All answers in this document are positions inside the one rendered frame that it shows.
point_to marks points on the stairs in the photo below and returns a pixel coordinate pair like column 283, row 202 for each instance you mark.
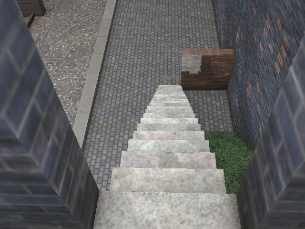
column 168, row 152

